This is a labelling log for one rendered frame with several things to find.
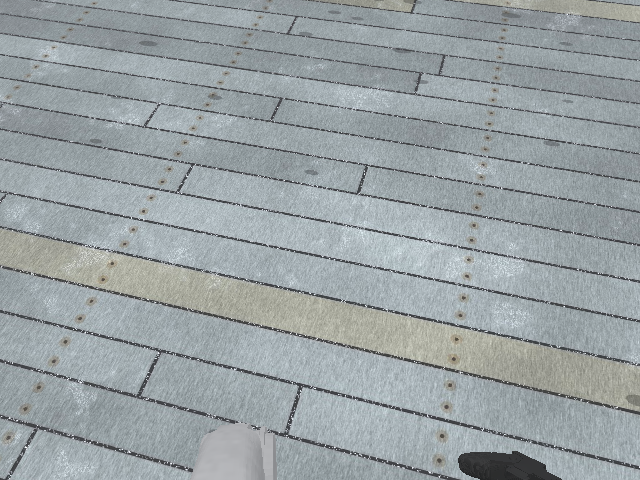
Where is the robot right hand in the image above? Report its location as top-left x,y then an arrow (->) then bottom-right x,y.
458,451 -> 562,480

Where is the left robot thigh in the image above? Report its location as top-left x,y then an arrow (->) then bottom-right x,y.
190,423 -> 277,480

